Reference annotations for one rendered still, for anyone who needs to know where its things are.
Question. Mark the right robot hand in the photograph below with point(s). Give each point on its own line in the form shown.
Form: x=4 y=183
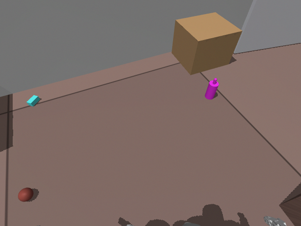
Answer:
x=274 y=221

